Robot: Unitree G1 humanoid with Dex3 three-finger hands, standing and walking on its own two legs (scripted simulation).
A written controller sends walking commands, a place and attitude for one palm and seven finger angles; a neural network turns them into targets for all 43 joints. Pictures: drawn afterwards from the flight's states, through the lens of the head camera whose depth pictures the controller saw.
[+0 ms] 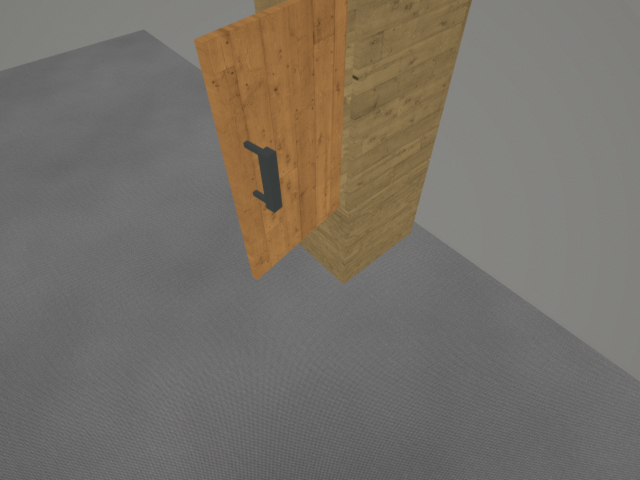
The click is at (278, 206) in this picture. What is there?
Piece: cupboard door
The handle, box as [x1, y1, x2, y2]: [243, 140, 282, 212]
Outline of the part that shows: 247,140 243,143 244,146 258,155 264,191 263,194 255,190 253,192 253,195 265,202 266,207 274,212 282,206 275,151 268,147 262,149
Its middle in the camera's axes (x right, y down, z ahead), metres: -0.11 -0.12 +0.75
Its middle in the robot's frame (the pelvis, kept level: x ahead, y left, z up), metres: +0.64 +0.15 -0.02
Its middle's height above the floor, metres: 0.76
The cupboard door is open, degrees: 99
